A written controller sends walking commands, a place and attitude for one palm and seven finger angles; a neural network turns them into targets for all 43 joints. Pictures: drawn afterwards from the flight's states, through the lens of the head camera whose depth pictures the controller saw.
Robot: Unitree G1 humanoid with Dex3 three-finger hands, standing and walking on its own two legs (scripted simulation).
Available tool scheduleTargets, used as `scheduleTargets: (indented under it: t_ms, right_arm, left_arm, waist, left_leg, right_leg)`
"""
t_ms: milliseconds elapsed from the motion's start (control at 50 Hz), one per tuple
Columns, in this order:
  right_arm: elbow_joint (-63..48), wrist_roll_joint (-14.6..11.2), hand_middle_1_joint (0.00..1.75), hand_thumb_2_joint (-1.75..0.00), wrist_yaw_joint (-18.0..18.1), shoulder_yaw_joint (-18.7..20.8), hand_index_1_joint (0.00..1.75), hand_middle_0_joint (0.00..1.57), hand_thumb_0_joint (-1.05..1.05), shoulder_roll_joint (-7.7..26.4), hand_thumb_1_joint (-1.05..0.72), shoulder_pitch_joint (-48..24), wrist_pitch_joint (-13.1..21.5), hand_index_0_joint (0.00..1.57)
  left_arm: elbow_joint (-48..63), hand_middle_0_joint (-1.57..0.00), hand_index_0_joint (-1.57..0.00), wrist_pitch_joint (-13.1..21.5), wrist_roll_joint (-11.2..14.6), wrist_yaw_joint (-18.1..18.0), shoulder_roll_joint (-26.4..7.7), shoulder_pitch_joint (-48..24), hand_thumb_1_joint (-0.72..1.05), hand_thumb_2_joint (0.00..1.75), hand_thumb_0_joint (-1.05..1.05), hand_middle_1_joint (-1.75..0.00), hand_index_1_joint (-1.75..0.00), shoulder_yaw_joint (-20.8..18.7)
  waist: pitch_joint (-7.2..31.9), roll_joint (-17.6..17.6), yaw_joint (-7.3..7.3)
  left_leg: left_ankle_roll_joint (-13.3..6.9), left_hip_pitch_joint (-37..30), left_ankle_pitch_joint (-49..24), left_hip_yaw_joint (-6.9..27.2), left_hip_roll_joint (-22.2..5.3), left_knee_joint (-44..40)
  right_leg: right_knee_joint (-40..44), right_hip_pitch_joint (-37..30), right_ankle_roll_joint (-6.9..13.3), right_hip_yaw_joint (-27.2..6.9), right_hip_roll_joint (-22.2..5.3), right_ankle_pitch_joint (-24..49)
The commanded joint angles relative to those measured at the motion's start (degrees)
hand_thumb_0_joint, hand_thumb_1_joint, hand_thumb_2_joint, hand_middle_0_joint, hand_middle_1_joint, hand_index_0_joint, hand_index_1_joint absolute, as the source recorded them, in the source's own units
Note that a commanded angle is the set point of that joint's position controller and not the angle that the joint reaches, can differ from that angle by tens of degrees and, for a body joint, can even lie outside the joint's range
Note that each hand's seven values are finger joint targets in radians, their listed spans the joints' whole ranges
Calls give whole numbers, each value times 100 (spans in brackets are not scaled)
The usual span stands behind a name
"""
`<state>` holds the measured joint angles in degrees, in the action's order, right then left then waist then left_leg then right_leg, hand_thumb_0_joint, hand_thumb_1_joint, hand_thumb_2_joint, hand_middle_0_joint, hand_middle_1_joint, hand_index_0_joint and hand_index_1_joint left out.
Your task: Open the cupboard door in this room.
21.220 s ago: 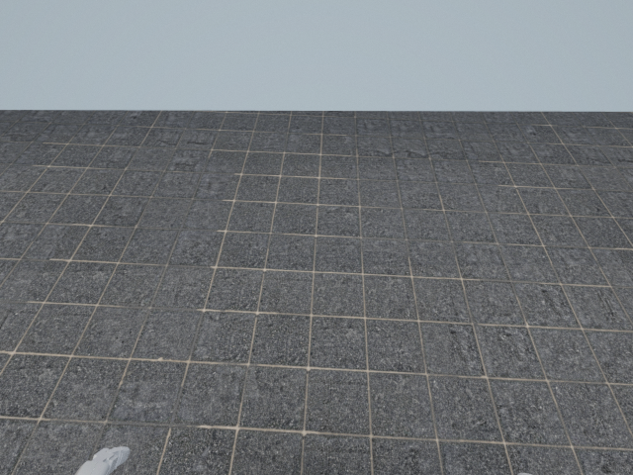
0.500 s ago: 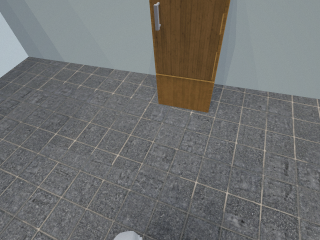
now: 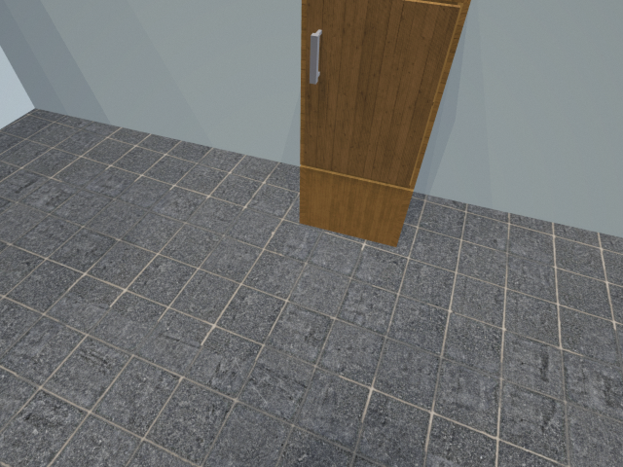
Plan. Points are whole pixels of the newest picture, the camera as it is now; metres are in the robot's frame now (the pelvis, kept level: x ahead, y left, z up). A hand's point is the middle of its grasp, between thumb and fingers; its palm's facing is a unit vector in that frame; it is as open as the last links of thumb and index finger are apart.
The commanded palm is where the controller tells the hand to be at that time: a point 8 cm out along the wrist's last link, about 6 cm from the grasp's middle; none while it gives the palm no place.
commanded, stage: stand and wait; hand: left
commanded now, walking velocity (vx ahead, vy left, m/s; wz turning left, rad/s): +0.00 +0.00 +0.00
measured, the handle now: (316, 56) +1.19 +0.07 +0.01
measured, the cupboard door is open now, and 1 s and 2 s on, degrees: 0 0 0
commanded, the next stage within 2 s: look at it before walking up in 0.10 s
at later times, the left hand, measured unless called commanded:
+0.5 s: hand out of the picture -0.02 +0.16 -0.18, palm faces +0.04 -0.99 -0.15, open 7.4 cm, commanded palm none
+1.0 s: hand out of the picture -0.05 +0.16 -0.18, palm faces +0.07 -0.99 -0.16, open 7.4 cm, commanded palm none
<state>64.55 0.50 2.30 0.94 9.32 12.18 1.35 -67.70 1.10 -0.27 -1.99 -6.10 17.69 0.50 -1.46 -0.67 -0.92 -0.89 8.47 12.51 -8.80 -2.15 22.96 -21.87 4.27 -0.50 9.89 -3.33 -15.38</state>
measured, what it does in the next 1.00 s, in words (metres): stands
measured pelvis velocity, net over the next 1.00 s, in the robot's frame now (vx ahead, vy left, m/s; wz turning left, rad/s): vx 0.00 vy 0.01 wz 0.03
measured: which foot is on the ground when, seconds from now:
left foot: down 0.00-1.00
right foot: down 0.00-1.00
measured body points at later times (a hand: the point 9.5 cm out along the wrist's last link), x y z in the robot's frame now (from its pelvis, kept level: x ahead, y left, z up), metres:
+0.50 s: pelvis +0.00 +0.01 +0.00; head +0.00 +0.01 +0.45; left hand -0.02 +0.21 -0.17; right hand -0.04 -0.19 -0.16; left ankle +0.00 +0.10 -0.74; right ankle -0.04 -0.11 -0.74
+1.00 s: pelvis +0.00 +0.01 -0.01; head +0.00 +0.01 +0.44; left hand -0.05 +0.21 -0.17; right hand -0.03 -0.20 -0.17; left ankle +0.00 +0.10 -0.74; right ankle -0.04 -0.11 -0.74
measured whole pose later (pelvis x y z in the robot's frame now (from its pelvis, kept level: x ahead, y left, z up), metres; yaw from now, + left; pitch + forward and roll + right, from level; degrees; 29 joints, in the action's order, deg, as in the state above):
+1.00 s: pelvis +0.00 +0.01 -0.01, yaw +2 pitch -1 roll +0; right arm 66.2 1.1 1.0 1.6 6.1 19.7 -0.1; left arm -66.2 0.3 -1.1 -1.9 -6.5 20.9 -0.6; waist -0.2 -0.4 0.5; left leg -2.1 12.2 15.9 -7.7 -0.9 28.0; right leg -27.4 7.5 -0.9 10.7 -5.1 -19.1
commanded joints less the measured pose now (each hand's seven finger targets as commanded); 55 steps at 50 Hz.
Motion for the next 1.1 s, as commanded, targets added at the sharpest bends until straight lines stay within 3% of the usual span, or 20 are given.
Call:
scheduleTargets:
  t_ms: [0, 320, 540, 800, 840, 880, 920, 960, 980, 1000, 1020, 1040, 1060, 1080]
  right_arm:
    - [-16, -8, 30, -90, -18, -25, 30, 20, 0, 338, -90, 516, 34, 20]
    - [237, -32, 30, -90, -32, -34, 30, 20, 0, 175, -90, 1032, 29, 20]
    - [228, -41, 30, -90, -29, -6, 30, 20, 0, 78, -90, 1047, 6, 20]
    - [148, -42, 30, -90, -28, 20, 30, 20, 0, 149, -90, 999, 17, 20]
    - [179, -10, 30, -90, -41, 24, 30, 20, 0, 92, -90, 1060, -3, 20]
    - [110, 25, 30, -90, -71, 89, 30, 20, 0, 177, -90, 1051, -76, 20]
    - [-3, 49, 30, -90, -96, 151, 30, 20, 0, 247, -90, 966, -103, 20]
    - [-169, 59, 30, -90, -127, 189, 30, 20, 0, 251, -90, 861, -115, 20]
    - [-270, 71, 30, -90, -149, 176, 30, 20, 0, 155, -90, 770, -116, 20]
    - [-414, 68, 30, -90, -176, 173, 30, 20, 0, 38, -90, 640, -114, 20]
    - [-574, 69, 30, -90, -213, 187, 30, 20, 0, 26, -90, 377, -108, 20]
    - [-735, 69, 30, -90, -250, 228, 30, 20, 0, 118, -90, 31, -83, 20]
    - [-832, 55, 30, -90, -276, 254, 30, 20, 0, 180, -90, -35, -61, 20]
    - [-875, 39, 30, -90, -309, 276, 30, 20, 0, 172, -90, -23, -49, 20]
  left_arm:
    - [133, -20, -20, 53, -16, -41, -532, 453, 90, 90, 0, -30, -30, -78]
    - [224, -20, -20, 10, 10, -84, -556, 517, 90, 90, 0, -30, -30, -80]
    - [198, -20, -20, 12, -13, -99, -429, 649, 90, 90, 0, -30, -30, -54]
    - [182, -20, -20, 35, -37, -94, -422, 722, 90, 90, 0, -30, -30, -60]
    - [146, -20, -20, 42, -32, -86, -392, 729, 90, 90, 0, -30, -30, -69]
    - [212, -20, -20, -3, -69, -53, -491, 712, 90, 90, 0, -30, -30, -138]
    - [290, -20, -20, -23, -112, 2, -567, 711, 90, 90, 0, -30, -30, -198]
    - [347, -20, -20, -36, -142, 30, -684, 790, 90, 90, 0, -30, -30, -263]
    - [349, -20, -20, -34, -150, 27, -777, 872, 90, 90, 0, -30, -30, -310]
    - [317, -20, -20, -17, -146, 6, -934, 1072, 90, 90, 0, -30, -30, -374]
    - [264, -20, -20, 26, -131, -21, -1088, 1251, 90, 90, 0, -30, -30, -421]
    - [226, -20, -20, 102, -136, -33, -1049, 1302, 90, 90, 0, -30, -30, -425]
    - [239, -20, -20, 152, -148, -48, -1037, 1233, 90, 90, 0, -30, -30, -438]
    - [306, -20, -20, 192, -175, -58, -1080, 978, 90, 90, 0, -30, -30, -472]
  waist:
    - [-247, 26, 55]
    - [-371, 14, 51]
    - [-608, 73, 96]
    - [-518, 72, 126]
    - [-437, 90, 157]
    - [-551, 117, 150]
    - [-704, 87, 105]
    - [-858, -148, 9]
    - [-996, -528, -90]
    - [-987, -1030, -207]
    - [-981, -1284, -318]
    - [-1131, -1026, -361]
    - [-1058, -735, -294]
    - [-1055, -603, -186]
  left_leg:
    - [-11, -110, -1400, 728, -712, -463]
    - [-54, 121, -1064, 725, -617, -530]
    - [-61, 156, -585, 699, -575, -571]
    - [-85, 130, -460, 741, -570, -566]
    - [-61, 205, 72, 732, -487, -528]
    - [-93, 499, 1272, 838, -484, -522]
    - [-165, 973, 2017, 1007, -483, -466]
    - [-187, 1607, 2352, 942, -362, -30]
    - [-141, 2152, 2272, 695, -192, 466]
    - [-76, 2584, 1796, 289, -38, 1316]
    - [-57, 2860, 1541, 219, -133, 2235]
    - [-50, 3185, 1560, 433, -343, 2815]
    - [-50, 3287, 1601, 557, -503, 3094]
    - [-47, 3212, 1636, 719, -670, 3084]
  right_leg:
    - [406, 326, 28, -543, -577, 1060]
    - [375, 228, 66, -533, -572, 869]
    - [420, 570, 47, -597, -533, 611]
    - [434, 619, 54, -613, -522, 536]
    - [415, 557, 41, -508, -540, 188]
    - [221, 795, 64, -403, -512, -967]
    - [144, 919, 100, -409, -526, -1661]
    - [237, 796, 213, -566, -707, -2236]
    - [480, 556, 348, -874, -981, -2606]
    - [954, 258, 576, -1485, -1506, -2990]
    - [1492, 131, 834, -2096, -2102, -3178]
    - [1625, 49, 1007, -2297, -2366, -2736]
    - [1572, -42, 1051, -2197, -2508, -2453]
    - [1407, 96, 992, -1880, -2568, -2113]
